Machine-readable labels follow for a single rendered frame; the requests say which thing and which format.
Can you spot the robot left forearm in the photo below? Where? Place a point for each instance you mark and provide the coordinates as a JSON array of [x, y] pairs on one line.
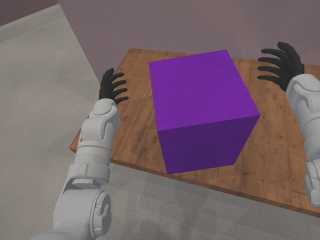
[[90, 169]]

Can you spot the left robot upper arm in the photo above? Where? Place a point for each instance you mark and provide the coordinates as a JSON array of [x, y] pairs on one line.
[[80, 214]]

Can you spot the table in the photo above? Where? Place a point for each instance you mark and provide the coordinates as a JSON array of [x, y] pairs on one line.
[[270, 167]]

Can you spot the left robot hand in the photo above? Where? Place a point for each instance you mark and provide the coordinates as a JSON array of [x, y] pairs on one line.
[[107, 87]]

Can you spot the robot right forearm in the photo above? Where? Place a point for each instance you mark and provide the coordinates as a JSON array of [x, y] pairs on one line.
[[303, 94]]

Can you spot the carton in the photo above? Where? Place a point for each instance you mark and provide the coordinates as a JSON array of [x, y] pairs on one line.
[[204, 113]]

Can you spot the right robot upper arm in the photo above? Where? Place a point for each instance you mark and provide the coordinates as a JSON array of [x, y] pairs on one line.
[[312, 182]]

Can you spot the right robot hand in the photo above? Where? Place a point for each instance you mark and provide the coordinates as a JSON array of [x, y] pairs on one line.
[[289, 65]]

